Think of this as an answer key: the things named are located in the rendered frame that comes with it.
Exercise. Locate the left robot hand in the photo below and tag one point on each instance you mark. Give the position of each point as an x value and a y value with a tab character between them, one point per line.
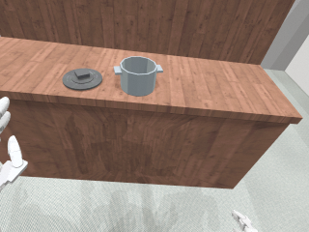
11	169

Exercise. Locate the right robot hand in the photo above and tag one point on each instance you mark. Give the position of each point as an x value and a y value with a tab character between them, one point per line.
244	222

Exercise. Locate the knob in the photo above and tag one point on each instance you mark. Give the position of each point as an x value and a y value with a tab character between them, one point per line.
82	73

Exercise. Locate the pot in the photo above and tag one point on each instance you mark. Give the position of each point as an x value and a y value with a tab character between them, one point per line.
137	75

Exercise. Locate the lid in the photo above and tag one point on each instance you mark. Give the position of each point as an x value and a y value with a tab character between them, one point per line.
71	81

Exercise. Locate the table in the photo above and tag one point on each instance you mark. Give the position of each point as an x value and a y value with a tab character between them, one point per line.
213	113

